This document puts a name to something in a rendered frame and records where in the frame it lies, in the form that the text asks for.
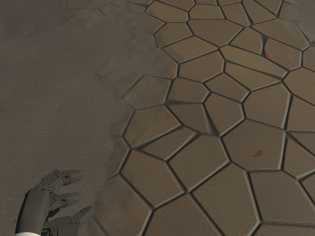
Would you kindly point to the robot left hand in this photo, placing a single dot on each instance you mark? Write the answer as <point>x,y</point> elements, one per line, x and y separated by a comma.
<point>42,202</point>

